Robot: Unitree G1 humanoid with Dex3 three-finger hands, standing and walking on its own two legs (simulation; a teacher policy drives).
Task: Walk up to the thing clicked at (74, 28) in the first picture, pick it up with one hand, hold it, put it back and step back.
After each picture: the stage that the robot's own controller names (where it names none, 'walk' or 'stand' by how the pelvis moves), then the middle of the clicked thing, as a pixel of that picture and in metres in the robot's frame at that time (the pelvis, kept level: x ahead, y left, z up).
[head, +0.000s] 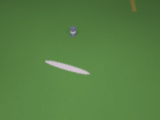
stand; (73, 31) +1.57 +0.11 -0.72
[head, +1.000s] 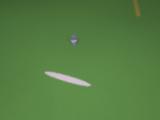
walk; (74, 40) +1.45 +0.21 -0.72
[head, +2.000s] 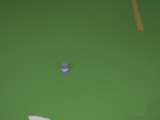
walk; (64, 68) +0.94 +0.23 -0.71
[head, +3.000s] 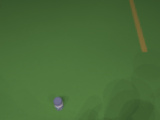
walk; (58, 103) +0.60 +0.24 -0.72
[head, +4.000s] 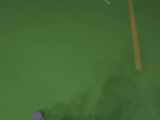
stand; (37, 119) +0.45 +0.25 -0.70
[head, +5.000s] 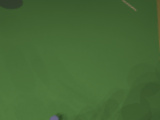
stand; out of the picture +0.46 +0.21 -0.71
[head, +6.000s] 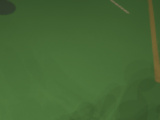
stand; out of the picture +0.42 +0.24 -0.72
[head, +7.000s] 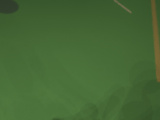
stand; out of the picture +0.44 +0.24 -0.73
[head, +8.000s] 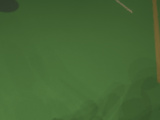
stand; out of the picture +0.42 +0.24 -0.73
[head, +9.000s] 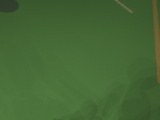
stand; out of the picture +0.42 +0.24 -0.73
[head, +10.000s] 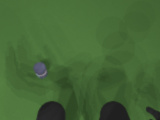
go down; (40, 70) +0.49 +0.22 -0.48
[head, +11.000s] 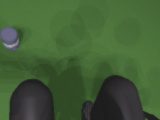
go down; (10, 39) +0.52 +0.26 -0.30
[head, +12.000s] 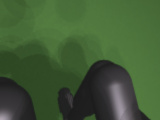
close in; out of the picture +0.50 +0.30 -0.25
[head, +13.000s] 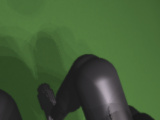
close; out of the picture +0.49 +0.33 -0.24
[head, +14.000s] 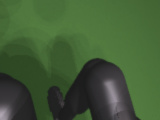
lift; out of the picture +0.46 +0.28 -0.22
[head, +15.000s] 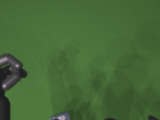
hold; (60, 119) +0.31 +0.11 -0.58
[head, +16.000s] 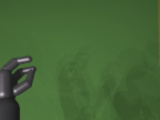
hold; out of the picture +0.27 +0.11 -0.69
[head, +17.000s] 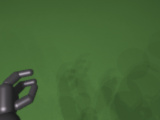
hold; out of the picture +0.25 +0.10 -0.68
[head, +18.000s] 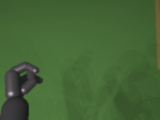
crouch; out of the picture +0.24 +0.11 -0.70
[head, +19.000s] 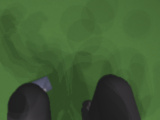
crouch; (37, 87) +0.33 +0.12 -0.35
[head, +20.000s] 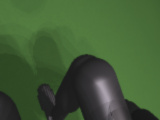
lower; out of the picture +0.31 +0.16 -0.27
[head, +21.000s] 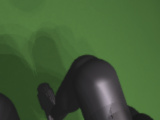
lower; out of the picture +0.32 +0.17 -0.26
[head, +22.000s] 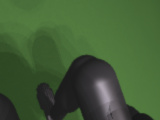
lower; out of the picture +0.32 +0.17 -0.27
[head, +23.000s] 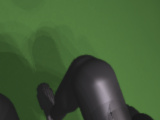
lower; out of the picture +0.32 +0.17 -0.27
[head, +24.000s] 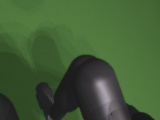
loosen; out of the picture +0.33 +0.18 -0.27
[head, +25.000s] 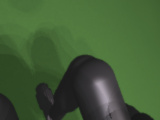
withdraw; out of the picture +0.34 +0.18 -0.27
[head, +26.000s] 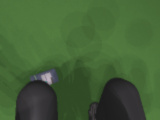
walk; (44, 79) +0.36 +0.14 -0.34
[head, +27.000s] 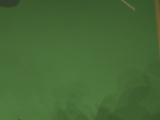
stand; out of the picture +0.29 +0.10 -0.68
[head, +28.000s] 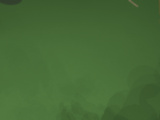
stand; out of the picture +0.30 +0.13 -0.69
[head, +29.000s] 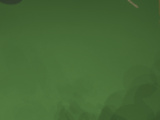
stand; out of the picture +0.31 +0.12 -0.69
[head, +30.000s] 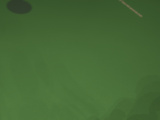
stand; out of the picture +0.35 +0.12 -0.75
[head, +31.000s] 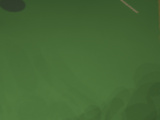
stand; out of the picture +0.33 +0.14 -0.75
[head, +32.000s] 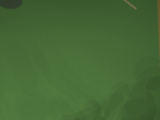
walk; out of the picture +0.34 +0.16 -0.75
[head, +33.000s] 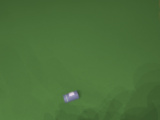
walk; (70, 96) +0.56 +0.14 -0.73
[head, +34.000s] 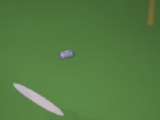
walk; (66, 54) +0.95 +0.12 -0.72
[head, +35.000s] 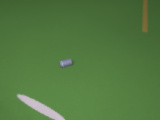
stand; (65, 63) +1.02 +0.18 -0.72
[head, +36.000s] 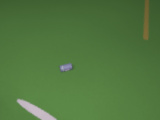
stand; (65, 67) +1.01 +0.18 -0.75
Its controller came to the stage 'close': yes
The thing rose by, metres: 0.23
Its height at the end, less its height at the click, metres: -0.02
